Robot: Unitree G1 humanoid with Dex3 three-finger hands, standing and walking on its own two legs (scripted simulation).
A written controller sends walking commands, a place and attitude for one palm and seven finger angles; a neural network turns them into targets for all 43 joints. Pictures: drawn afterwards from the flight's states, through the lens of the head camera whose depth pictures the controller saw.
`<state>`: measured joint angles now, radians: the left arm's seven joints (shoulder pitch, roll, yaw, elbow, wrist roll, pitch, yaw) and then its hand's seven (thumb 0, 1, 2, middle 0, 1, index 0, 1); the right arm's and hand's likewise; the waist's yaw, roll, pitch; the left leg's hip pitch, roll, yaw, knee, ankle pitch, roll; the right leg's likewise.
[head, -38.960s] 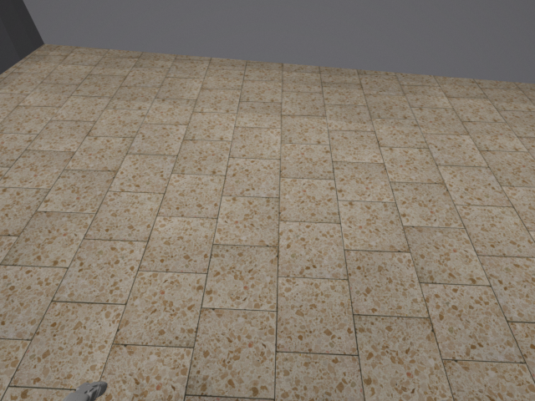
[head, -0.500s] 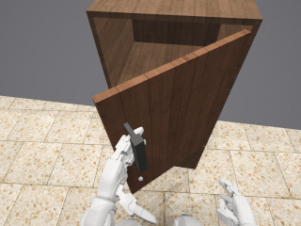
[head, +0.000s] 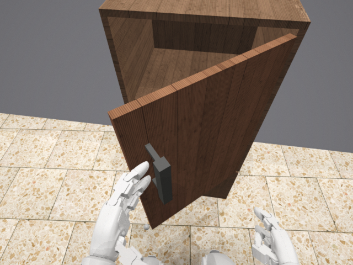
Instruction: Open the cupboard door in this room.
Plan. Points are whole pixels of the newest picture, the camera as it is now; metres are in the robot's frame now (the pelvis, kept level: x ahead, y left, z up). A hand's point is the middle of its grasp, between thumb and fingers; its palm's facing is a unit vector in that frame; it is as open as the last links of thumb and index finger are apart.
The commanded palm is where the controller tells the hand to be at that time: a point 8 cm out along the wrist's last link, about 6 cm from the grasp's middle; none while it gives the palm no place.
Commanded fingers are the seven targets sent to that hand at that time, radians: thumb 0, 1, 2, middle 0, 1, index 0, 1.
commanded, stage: slide the hand sideways off the handle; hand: left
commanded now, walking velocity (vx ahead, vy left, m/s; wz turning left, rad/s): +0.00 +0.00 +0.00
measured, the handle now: (158, 175) +0.29 +0.05 +0.08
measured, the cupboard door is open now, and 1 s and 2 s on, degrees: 42 42 42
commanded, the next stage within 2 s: draw the hand back to the body in 0.46 s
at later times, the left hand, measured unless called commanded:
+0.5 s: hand (114, 249) +0.15 +0.11 +0.08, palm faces -0.10 -0.99 -0.01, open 16.3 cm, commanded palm +0.12 +0.17 +0.08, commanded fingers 0.00 -0.50 0.30 -0.15 -0.30 -0.15 -0.30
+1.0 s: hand (78, 233) +0.16 +0.16 +0.13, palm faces -0.08 -0.99 -0.07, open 16.3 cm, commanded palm +0.13 +0.22 +0.15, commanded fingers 0.00 -0.40 0.34 -0.15 -0.30 -0.15 -0.30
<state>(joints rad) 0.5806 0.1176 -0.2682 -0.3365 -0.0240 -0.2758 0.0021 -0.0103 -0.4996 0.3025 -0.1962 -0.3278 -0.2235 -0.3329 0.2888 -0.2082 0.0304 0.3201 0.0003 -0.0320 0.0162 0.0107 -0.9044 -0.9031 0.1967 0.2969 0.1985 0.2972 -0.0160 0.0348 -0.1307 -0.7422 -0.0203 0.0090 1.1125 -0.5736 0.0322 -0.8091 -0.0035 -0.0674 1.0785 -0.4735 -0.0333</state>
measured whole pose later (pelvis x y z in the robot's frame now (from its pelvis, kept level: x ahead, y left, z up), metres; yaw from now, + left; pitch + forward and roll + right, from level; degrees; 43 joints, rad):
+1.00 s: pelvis +0.00 +0.00 +0.02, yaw +0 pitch +8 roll -3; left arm 0.70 0.27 0.08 -0.47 -0.26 -0.18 -0.21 -0.01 -0.50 0.30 -0.15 -0.30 -0.16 -0.30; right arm 0.31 -0.23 0.03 0.37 0.06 -0.08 -0.06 0.01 -0.90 -0.90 0.20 0.30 0.20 0.30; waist 0.00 0.06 -0.15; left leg -0.62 0.00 -0.02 1.03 -0.55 0.03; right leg -0.66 0.02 -0.09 0.95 -0.43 -0.03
